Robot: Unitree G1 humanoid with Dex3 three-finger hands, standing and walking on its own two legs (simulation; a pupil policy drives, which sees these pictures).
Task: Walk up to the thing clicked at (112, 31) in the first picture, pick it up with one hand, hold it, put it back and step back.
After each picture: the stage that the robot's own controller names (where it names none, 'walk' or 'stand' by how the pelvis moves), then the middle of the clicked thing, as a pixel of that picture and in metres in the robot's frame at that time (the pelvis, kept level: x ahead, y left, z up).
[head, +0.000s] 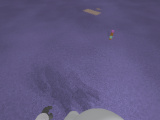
stand; (111, 35) +1.99 -0.47 -0.66
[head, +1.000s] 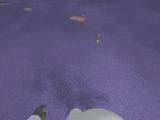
walk; (98, 38) +1.90 -0.02 -0.63
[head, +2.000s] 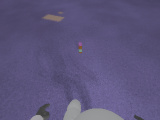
walk; (80, 48) +1.29 +0.30 -0.65
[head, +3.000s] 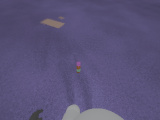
walk; (78, 67) +0.81 +0.21 -0.63
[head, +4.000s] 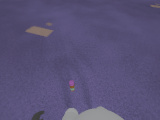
walk; (72, 86) +0.50 +0.22 -0.64
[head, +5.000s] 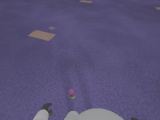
stand; (72, 94) +0.39 +0.22 -0.65
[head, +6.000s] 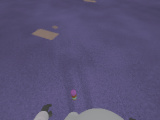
stand; (73, 95) +0.38 +0.19 -0.65
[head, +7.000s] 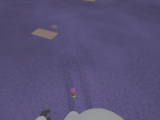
stand; (73, 93) +0.41 +0.20 -0.66
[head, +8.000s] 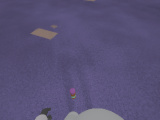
stand; (73, 93) +0.40 +0.21 -0.66
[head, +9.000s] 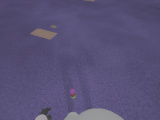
stand; (72, 94) +0.39 +0.21 -0.66
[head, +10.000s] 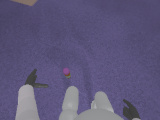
go down; (67, 73) +0.42 +0.24 -0.50
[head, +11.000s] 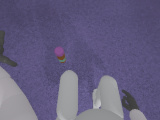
go down; (61, 56) +0.46 +0.28 -0.27
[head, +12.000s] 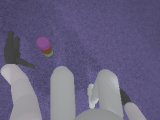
close in; (46, 49) +0.44 +0.31 -0.19
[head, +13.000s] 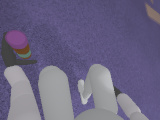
close; (22, 48) +0.42 +0.34 -0.15
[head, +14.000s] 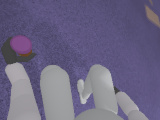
lift; (24, 50) +0.39 +0.33 -0.15
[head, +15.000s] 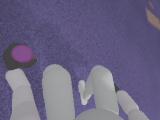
lift; (26, 55) +0.36 +0.33 -0.15
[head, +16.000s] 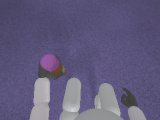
lift; (56, 67) +0.32 +0.24 +0.02
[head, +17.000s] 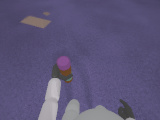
hold; (66, 71) +0.33 +0.18 +0.02
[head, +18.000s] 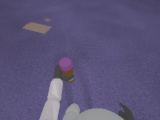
hold; (68, 72) +0.33 +0.17 +0.03
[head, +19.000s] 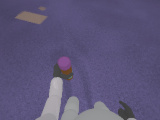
crouch; (66, 70) +0.35 +0.17 -0.01
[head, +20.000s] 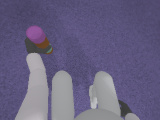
lower; (43, 43) +0.48 +0.28 -0.05
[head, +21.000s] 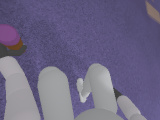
lower; (14, 43) +0.43 +0.35 -0.15
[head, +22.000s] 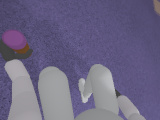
lower; (21, 47) +0.41 +0.34 -0.16
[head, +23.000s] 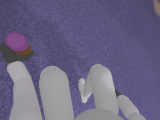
lower; (23, 49) +0.40 +0.33 -0.16
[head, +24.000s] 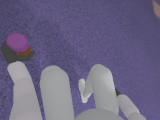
lower; (23, 49) +0.40 +0.33 -0.16
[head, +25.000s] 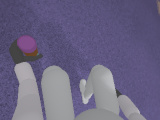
open; (30, 51) +0.40 +0.31 -0.17
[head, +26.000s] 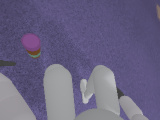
stand; (33, 48) +0.40 +0.31 -0.16
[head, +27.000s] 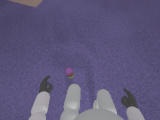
walk; (70, 73) +0.42 +0.23 -0.46
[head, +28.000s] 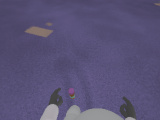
stand; (71, 93) +0.38 +0.20 -0.60
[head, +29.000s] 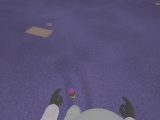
stand; (72, 93) +0.38 +0.21 -0.60
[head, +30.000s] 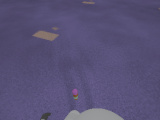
stand; (75, 94) +0.41 +0.19 -0.65
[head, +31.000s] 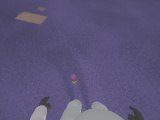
walk; (73, 79) +0.47 +0.18 -0.63
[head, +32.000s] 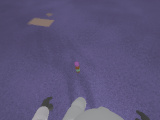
walk; (77, 67) +0.72 +0.25 -0.63
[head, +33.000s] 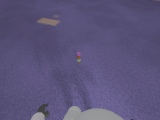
stand; (78, 57) +1.03 +0.24 -0.63
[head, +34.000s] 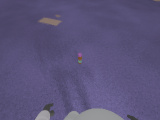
stand; (79, 58) +1.02 +0.22 -0.66
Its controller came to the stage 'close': yes
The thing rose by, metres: 0.68
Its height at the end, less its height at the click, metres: +0.00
